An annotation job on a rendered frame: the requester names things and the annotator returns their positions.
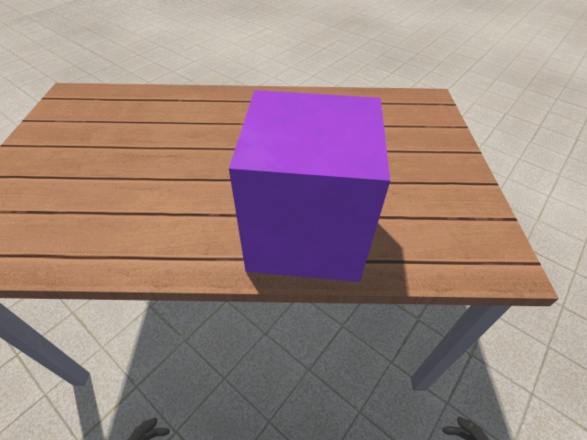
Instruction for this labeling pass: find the table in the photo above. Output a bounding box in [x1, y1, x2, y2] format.
[0, 82, 559, 391]

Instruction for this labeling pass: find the robot right hand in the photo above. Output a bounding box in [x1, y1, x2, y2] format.
[442, 417, 489, 440]

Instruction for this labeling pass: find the carton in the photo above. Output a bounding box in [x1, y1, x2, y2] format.
[229, 90, 391, 282]

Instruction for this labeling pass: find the robot left hand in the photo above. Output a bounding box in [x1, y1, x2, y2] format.
[128, 417, 170, 440]

